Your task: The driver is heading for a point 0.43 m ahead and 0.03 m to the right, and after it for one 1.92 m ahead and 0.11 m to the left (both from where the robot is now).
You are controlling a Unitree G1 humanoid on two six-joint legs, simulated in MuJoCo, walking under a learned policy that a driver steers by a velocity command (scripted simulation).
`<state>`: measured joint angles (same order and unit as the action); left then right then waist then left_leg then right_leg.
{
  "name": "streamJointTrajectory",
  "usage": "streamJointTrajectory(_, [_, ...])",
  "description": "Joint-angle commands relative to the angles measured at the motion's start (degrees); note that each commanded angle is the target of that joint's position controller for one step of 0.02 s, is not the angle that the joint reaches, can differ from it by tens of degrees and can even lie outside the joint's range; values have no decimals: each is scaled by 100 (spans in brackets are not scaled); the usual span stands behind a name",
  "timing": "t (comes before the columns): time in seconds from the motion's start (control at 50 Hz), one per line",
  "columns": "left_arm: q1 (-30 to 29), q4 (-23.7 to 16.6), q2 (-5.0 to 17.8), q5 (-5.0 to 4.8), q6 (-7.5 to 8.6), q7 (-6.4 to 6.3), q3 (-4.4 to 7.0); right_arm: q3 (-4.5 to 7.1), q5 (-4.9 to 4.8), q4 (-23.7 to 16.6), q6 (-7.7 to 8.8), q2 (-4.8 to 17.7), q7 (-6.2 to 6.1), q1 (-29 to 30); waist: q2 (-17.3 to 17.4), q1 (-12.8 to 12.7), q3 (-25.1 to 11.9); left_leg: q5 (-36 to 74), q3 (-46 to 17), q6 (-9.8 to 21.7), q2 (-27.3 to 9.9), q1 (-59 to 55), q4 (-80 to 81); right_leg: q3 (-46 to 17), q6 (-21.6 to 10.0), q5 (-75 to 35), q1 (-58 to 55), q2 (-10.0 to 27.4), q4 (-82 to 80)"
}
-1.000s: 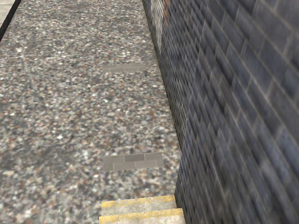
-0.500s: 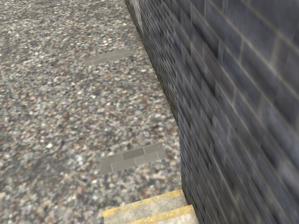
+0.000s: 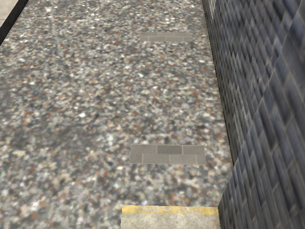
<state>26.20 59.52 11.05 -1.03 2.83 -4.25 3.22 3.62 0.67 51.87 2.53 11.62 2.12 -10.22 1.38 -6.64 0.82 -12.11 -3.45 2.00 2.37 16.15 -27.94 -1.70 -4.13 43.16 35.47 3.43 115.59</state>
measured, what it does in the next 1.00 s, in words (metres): goes down: right foot 0.20 m lower, then left foot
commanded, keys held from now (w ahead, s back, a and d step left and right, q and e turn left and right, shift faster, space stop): w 0.46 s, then no key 0.54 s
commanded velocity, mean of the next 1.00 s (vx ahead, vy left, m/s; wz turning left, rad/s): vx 0.34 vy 0.00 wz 0.00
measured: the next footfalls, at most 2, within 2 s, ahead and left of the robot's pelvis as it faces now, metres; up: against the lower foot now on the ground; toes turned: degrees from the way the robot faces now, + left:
right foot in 0.52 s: +0.31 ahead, -0.12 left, -0.20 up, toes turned -5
left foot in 0.82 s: +0.33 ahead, +0.09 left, -0.20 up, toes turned +0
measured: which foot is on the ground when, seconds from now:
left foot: down 0.00-0.54, up 0.56-0.80, down 0.82-1.00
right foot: up 0.00-0.50, down 0.52-1.00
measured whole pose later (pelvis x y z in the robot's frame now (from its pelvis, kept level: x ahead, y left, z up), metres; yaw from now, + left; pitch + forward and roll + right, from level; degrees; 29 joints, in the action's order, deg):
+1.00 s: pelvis +0.31 -0.03 -0.24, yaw -1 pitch +1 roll -2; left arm 7.3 48.5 13.4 0.9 2.6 10.2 1.2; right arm -3.5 -0.7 58.1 5.6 9.6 1.5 -20.7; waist 2.0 3.5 -2.3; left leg -25.1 0.1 -1.4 -2.8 21.2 -47.2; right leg 5.0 -3.1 26.9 17.9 -2.9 43.4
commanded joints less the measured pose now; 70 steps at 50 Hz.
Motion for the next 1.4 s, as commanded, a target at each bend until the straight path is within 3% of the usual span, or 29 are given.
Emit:
streamJointTrajectory(0.02, [-60,-227,872,-41,-53,13,235,162,246,317,-125,859,66,-1946,382,993,-475,2668,-1892,1388,-2061,-2622,13,-51,125,-1558,3156,-49,432])
streamJointTrajectory(0.1, [-242,-390,61,96,-354,51,68,-224,130,534,239,287,41,-1790,82,479,479,1961,-1493,715,-1756,-78,-110,-457,504,-3694,2637,-308,-2295])
streamJointTrajectory(0.14, [-733,-636,31,326,-397,122,7,-262,-10,563,358,548,-55,-1394,207,309,591,1646,-1548,584,-1516,711,343,-270,650,-4897,1504,-291,-4185])
streamJointTrajectory(0.16, [-363,-345,177,331,-497,95,77,-201,100,673,355,862,-44,-1547,511,264,300,1886,-1715,738,-1473,598,266,-330,652,-5157,1125,-395,-3964])
streamJointTrajectory(0.22, [-1121,-684,291,184,-372,206,69,-270,-152,692,483,729,-109,-1339,544,412,608,105,-1354,623,-1166,357,272,-602,445,-7340,920,-319,-6589])
streamJointTrajectory(0.34, [-2353,-1008,253,170,-268,276,-5,-316,25,631,336,495,-200,-1836,631,1144,1099,-837,-1514,1021,-852,420,-725,-500,412,-7184,235,-429,-8012])
streamJointTrajectory(0.46, [-1520,-641,582,121,-147,294,26,-182,403,774,139,551,-215,-1972,451,1516,842,197,-1467,1116,-440,220,-2564,-105,264,-7140,-1741,-6,-9383])
streamJointTrajectory(0.48, [-950,-1013,170,1632,-170,1252,-394,-299,405,830,250,994,-138,-2131,-337,766,1097,-1516,-1867,1038,-676,1547,-4182,-327,159,-6362,-2256,285,-8933])
streamJointTrajectory(0.5, [-313,-735,339,1251,-144,1354,-135,-164,17,868,316,1145,-180,-2099,-1176,509,238,-1811,-1172,822,-85,267,-4746,92,39,-5774,-2485,103,-10804])
streamJointTrajectory(0.52, [4,-582,616,1078,-73,1329,-129,-297,111,1024,312,976,-105,-2509,-663,603,328,-2029,-1215,636,153,952,-5474,210,21,-6951,-3419,246,-10963])
streamJointTrajectory(0.54, [795,-358,961,1079,-12,1235,15,-314,302,1425,245,705,204,-3037,-1350,437,-10,-2020,-783,212,396,2392,-6964,75,-385,-7694,-5035,448,-10101])
streamJointTrajectory(0.56, [1065,-655,1591,864,-115,1308,133,-139,205,1238,297,771,281,-3441,-2093,491,-1587,-3370,-341,-90,832,4060,-9511,-600,-1431,-10289,-7117,1248,-7395])
streamJointTrajectory(0.58, [775,-561,1888,643,-102,1465,230,-148,71,631,294,916,231,-2630,-1464,609,-1843,-3372,294,-397,322,4646,-9606,-1467,-1888,-10312,-6558,1696,-7838])
streamJointTrajectory(0.6, [-41,-790,1666,659,-64,1471,178,-405,49,145,286,440,62,-1884,-702,681,-1663,-3383,101,-562,-85,5204,-9531,-1807,-1992,-9333,-6148,2177,-8176])
streamJointTrajectory(0.62, [-607,-978,1366,514,42,1448,34,-509,76,-262,319,336,-148,-1192,-751,873,-993,-3026,-267,-804,-547,5692,-8956,-2675,-2061,-6837,-4941,2331,-8788])
streamJointTrajectory(0.64, [-1126,-1039,622,406,116,1498,-244,-592,43,-326,320,376,-259,-959,-146,1148,-599,-2662,-456,-962,-1034,4982,-7986,-2172,-1805,-7047,-3410,2190,-9036])
streamJointTrajectory(0.66, [-1410,-1044,-194,570,234,1273,-484,-704,159,-14,274,193,-335,-1375,419,1340,61,-518,-791,-889,-1437,4127,-5658,-1001,-1361,-6279,-1587,1457,-9037])
streamJointTrajectory(0.68, [-1187,-977,-427,469,279,1299,-656,-775,66,411,280,-18,-116,-2197,95,1557,122,41,-357,-1012,-1102,2854,-5400,-522,-1018,-6670,-426,762,-8647])
streamJointTrajectory(0.7, [-976,-1089,199,355,356,1249,-468,-601,216,799,279,149,114,-2836,-10,1513,148,1715,147,-927,-859,1782,-4230,393,-786,-6211,566,49,-8184])
streamJointTrajectory(0.72, [-1025,-1112,893,494,371,1219,-268,-512,278,849,287,297,298,-2538,-331,1480,114,1845,625,-937,-591,578,-3553,505,-566,-6367,1183,-67,-8408])
streamJointTrajectory(0.74, [-1311,-1100,1220,707,366,1198,-233,-491,326,972,362,196,488,-2813,-785,1827,-97,2564,673,-827,-403,-702,-4763,329,-378,-6901,1959,-12,-8118])
streamJointTrajectory(0.76, [-1746,-1259,1343,670,374,1272,-207,-371,219,994,420,333,434,-3145,-714,1998,-166,2070,726,-918,-290,-888,-4809,307,-260,-7278,1914,174,-7963])
streamJointTrajectory(0.82, [-2349,-1341,1000,433,327,1542,-331,-340,-141,657,467,360,-24,-2818,-434,1956,-385,835,277,-1255,-764,-101,-3502,-752,-153,-8272,-300,886,-7368])
streamJointTrajectory(0.86, [-1068,-1131,628,67,225,1542,-263,-560,-388,317,431,293,-106,-1520,621,860,-577,1442,-118,-925,-1007,651,-1985,-696,189,-6932,-1871,540,-7572])
streamJointTrajectory(0.96, [-1168,-1180,928,161,-26,1428,-18,-562,-112,262,371,692,-89,-840,188,552,-403,1338,-147,-633,-785,638,-1271,-98,148,-5500,-2330,147,-7873])
streamJointTrajectory(1.0, [-1418,-1208,775,238,-93,1437,-70,-603,-91,350,386,446,-71,-1012,159,726,-353,1535,-130,-607,-757,495,-1006,-61,36,-5404,-2268,185,-7949])
streamJointTrajectory(1.04, [-1393,-1201,942,103,-108,1396,-46,-483,-30,245,329,891,-91,-660,27,639,-494,1622,10,-510,-691,338,-1058,171,103,-4971,-2226,-51,-7992])
streamJointTrajectory(1.1, [-1455,-1237,845,200,-159,1402,-97,-515,-78,347,312,669,-87,-668,89,749,-545,1587,78,-505,-621,-8,-1004,147,120,-5035,-1966,28,-8161])
streamJointTrajectory(1.4, [-688,-779,738,233,-198,1281,-173,-350,-5,522,317,1054,91,-483,-236,934,98,-214,418,-142,-231,-298,-662,232,343,-2247,-699,-84,-8496])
